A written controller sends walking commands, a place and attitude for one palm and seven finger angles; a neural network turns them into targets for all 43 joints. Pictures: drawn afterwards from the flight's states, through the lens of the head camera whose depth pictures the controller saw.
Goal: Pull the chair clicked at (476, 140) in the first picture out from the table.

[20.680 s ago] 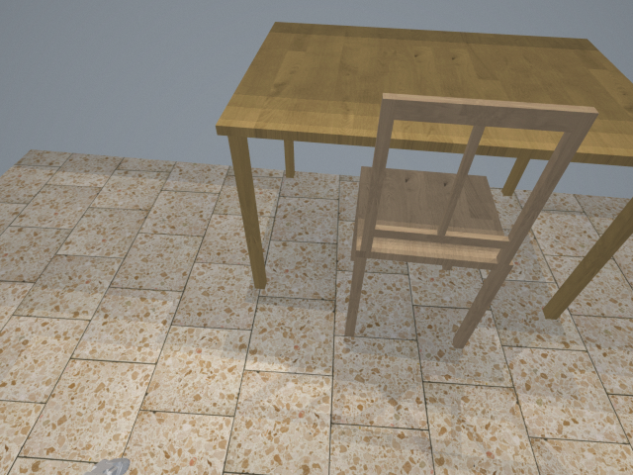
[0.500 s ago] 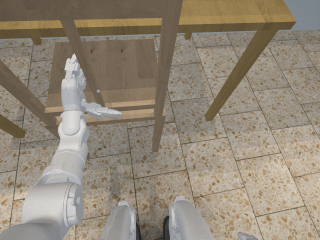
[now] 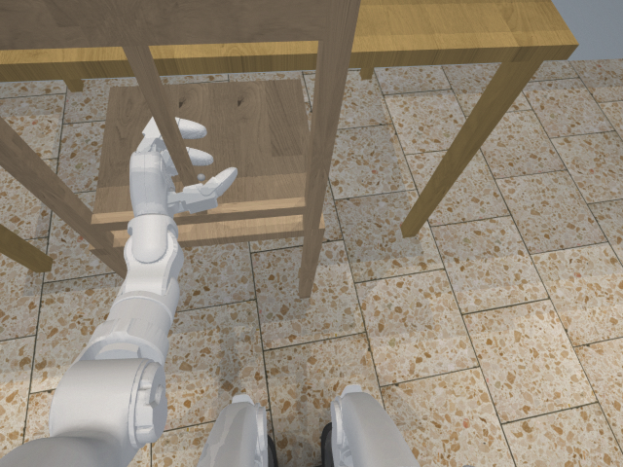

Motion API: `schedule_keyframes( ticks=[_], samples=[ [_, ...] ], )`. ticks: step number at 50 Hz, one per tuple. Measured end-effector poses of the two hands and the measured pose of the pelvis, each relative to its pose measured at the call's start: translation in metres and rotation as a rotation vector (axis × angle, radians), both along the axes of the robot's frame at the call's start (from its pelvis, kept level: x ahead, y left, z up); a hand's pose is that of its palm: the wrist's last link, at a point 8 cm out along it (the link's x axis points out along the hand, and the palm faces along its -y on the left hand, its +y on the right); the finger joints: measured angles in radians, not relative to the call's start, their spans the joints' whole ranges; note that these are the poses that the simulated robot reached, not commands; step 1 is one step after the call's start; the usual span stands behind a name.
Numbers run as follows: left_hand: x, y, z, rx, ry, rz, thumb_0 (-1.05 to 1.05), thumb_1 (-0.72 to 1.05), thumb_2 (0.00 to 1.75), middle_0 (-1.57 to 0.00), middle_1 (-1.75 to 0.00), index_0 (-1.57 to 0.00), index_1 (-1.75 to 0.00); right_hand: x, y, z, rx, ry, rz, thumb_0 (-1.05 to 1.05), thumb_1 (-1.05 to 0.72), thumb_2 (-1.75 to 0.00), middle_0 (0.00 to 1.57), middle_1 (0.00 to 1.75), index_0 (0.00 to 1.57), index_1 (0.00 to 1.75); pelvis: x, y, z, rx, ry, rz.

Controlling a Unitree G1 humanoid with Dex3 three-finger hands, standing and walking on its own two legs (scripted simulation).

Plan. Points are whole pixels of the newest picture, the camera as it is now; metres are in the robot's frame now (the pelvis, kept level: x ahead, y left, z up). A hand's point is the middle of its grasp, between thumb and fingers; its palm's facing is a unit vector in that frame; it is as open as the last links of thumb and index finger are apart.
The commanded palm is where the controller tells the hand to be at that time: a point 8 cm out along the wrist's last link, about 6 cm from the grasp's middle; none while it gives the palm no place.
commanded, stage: hook a spindle and tug to test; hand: left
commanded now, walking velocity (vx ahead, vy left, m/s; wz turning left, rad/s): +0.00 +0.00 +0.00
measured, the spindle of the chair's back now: (177, 149) +0.50 +0.14 +0.05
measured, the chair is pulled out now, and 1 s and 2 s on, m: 0.00 0.04 0.19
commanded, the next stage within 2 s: step backward, pulling the chair out in 0.78 s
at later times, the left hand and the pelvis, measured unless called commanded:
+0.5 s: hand (202, 183) +0.46 +0.12 +0.03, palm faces +0.07 -1.00 -0.03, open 5.1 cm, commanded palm +0.42 +0.15 +0.02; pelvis +0.01 -0.01 +0.01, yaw +0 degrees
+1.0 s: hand (203, 202) +0.43 +0.11 +0.04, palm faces +0.02 -0.99 -0.14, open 5.2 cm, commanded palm +0.40 +0.16 +0.03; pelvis +0.03 -0.01 +0.05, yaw +1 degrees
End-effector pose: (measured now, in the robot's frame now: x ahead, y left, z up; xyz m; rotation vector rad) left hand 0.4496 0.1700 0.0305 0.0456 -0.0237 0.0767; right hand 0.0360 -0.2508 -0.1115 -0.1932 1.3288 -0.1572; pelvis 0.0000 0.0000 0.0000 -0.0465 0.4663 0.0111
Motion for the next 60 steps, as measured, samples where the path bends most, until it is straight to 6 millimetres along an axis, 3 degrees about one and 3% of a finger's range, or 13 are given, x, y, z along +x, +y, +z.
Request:
schedule_keyframes(
  ticks=[12, 29, 46, 51, 54, 60],
  samples=[
    [-0.001, 0.0, 0.0, -0.015, 0.006, 0.0, 0.01, 0.76, 0.84, -0.5, -1.44, -0.45, -1.45, 0.013, -0.006, 0.002, -0.006, -0.021, 0.009, 0.0, -0.9, -0.9, 0.2, 0.3, 0.2, 0.3, 0.004, -0.004, 0.002, 0.004, 0.0, -0.001],
    [-0.014, -0.003, 0.001, -0.019, 0.018, -0.01, 0.01, 0.79, 0.8, -0.46, -1.45, -0.41, -1.45, 0.042, -0.006, 0.008, 0.018, -0.07, 0.016, 0.0, -0.9, -0.9, 0.2, 0.3, 0.2, 0.3, 0.018, -0.007, 0.01, 0.014, -0.004, -0.007],
    [-0.04, -0.006, 0.003, 0.001, 0.03, -0.027, 0.01, 0.77, 0.81, -0.47, -1.45, -0.41, -1.45, 0.08, -0.004, 0.012, 0.025, -0.145, 0.043, 0.0, -0.9, -0.9, 0.2, 0.3, 0.2, 0.3, 0.025, -0.009, 0.015, 0.019, -0.037, 0.005],
    [-0.039, -0.006, 0.022, 0.097, 0.269, -0.037, 0.03, 0.77, 0.82, -0.43, -1.32, -0.42, -1.45, 0.081, 0.006, 0.049, 0.011, -0.144, -0.053, 0.0, -0.91, -0.9, 0.2, 0.3, 0.2, 0.3, 0.029, -0.005, 0.055, 0.029, -0.138, 0.01],
    [-0.042, -0.007, 0.029, 0.064, 0.376, -0.017, 0.04, 0.78, 0.82, -0.36, -1.21, -0.43, -1.45, 0.079, 0.009, 0.072, -0.001, -0.135, -0.074, 0.0, -0.91, -0.9, 0.2, 0.3, 0.2, 0.3, 0.036, -0.002, 0.077, 0.033, -0.165, 0.002],
    [-0.045, -0.009, 0.034, 0.066, 0.459, -0.062, 0.05, 0.78, 0.8, -0.32, -1.15, -0.47, -1.45, 0.066, 0.001, 0.101, -0.084, -0.097, -0.081, 0.0, -0.9, -0.9, 0.2, 0.3, 0.2, 0.3, 0.038, 0.004, 0.099, 0.021, -0.209, 0.003]
  ],
)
